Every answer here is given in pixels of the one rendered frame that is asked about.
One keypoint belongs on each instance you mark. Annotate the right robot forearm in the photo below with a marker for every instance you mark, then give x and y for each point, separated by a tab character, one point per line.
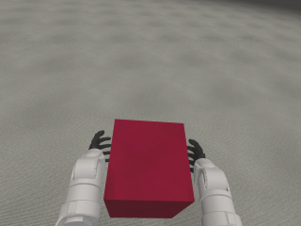
214	195

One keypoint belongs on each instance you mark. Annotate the right robot hand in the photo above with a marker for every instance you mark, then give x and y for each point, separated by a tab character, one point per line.
197	153

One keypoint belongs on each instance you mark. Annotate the left robot hand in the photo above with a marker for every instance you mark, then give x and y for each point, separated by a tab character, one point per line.
95	143

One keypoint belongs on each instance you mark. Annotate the left robot forearm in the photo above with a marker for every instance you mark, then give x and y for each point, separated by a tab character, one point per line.
81	207

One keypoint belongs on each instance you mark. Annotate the carton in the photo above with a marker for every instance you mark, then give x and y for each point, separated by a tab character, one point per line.
148	173

